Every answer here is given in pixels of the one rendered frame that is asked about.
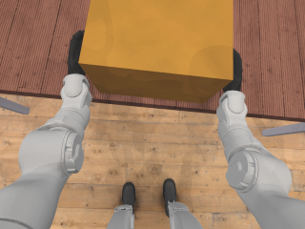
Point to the table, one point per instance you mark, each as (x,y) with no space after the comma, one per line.
(269,35)

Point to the right robot forearm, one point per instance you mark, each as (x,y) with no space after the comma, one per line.
(232,127)

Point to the robot left upper arm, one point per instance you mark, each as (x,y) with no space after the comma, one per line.
(47,159)

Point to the carton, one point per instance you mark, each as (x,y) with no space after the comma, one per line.
(179,50)

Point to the left robot thigh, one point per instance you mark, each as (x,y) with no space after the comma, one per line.
(121,220)

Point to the robot right upper arm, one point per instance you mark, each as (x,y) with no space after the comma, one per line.
(263,183)

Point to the robot right foot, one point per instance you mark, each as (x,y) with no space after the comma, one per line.
(169,194)

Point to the robot left hand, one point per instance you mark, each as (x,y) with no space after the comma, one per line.
(74,53)

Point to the left robot forearm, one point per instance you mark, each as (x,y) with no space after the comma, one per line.
(75,113)

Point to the robot right hand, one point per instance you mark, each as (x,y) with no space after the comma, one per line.
(235,85)

